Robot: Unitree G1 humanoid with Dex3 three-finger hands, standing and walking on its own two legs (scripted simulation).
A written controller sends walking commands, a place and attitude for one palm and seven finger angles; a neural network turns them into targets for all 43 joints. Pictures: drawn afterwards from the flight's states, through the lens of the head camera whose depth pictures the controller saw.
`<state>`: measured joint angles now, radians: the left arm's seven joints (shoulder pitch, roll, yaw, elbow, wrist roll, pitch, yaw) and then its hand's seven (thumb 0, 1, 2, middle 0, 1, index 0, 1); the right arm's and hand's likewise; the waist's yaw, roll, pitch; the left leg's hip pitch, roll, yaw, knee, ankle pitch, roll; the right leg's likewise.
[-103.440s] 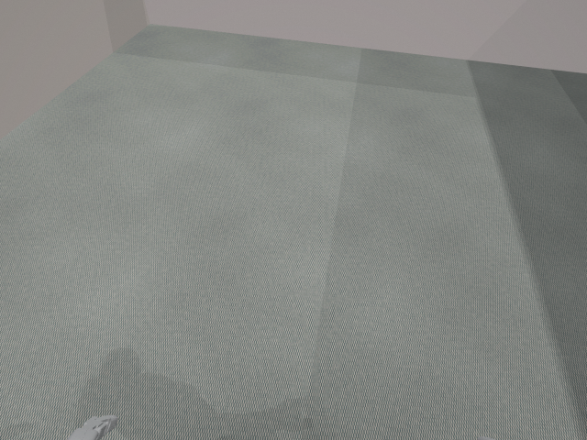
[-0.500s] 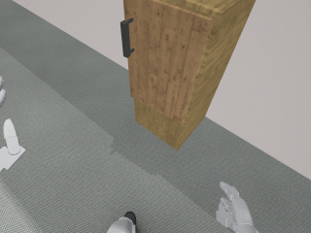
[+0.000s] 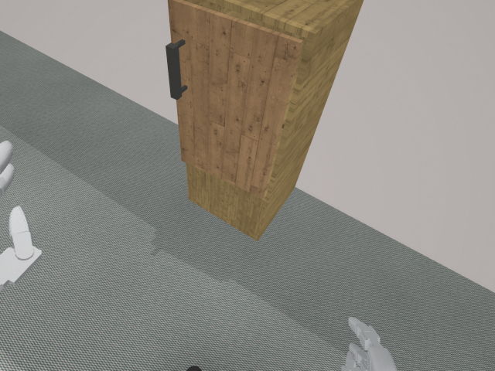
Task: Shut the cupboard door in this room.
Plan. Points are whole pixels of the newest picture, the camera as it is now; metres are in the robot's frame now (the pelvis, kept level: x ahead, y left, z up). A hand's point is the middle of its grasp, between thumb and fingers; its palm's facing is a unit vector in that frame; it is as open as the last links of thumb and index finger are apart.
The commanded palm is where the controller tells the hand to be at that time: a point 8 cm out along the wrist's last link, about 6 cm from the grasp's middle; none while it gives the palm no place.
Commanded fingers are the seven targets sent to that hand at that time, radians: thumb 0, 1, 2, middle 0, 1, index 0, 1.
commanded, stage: stop stepping back and stand still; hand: left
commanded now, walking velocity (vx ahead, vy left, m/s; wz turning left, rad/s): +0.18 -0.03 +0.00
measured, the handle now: (178, 69) +0.88 +0.21 +0.00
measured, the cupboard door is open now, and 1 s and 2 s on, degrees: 5 5 5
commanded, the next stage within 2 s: let the arm hang, fingers relaxed in 0.68 s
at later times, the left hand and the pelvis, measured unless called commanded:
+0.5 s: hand (43, 224) +0.25 +0.25 +0.16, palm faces +0.36 -0.85 -0.39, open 7.5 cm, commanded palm +0.17 +0.31 +0.18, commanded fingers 0.00 0.90 0.90 -0.20 -0.30 -0.20 -0.30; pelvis +0.03 +0.01 +0.00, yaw -1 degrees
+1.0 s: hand out of the picture +0.09 +0.22 -0.14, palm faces +0.00 -0.97 -0.25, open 7.4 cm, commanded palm none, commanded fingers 0.00 0.90 0.90 -0.20 -0.30 -0.20 -0.30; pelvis -0.01 +0.03 -0.01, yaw +2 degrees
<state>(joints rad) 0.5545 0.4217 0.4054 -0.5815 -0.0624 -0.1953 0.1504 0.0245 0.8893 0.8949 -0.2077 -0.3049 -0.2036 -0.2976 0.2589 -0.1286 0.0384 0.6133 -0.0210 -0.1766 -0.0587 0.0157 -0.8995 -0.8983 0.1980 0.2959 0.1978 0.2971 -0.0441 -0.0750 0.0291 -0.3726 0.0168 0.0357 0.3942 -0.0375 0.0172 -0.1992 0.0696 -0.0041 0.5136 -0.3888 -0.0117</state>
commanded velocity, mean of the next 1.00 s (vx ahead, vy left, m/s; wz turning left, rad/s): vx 0.02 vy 0.01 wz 0.00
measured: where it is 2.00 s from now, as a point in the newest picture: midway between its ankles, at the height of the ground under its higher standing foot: outside the picture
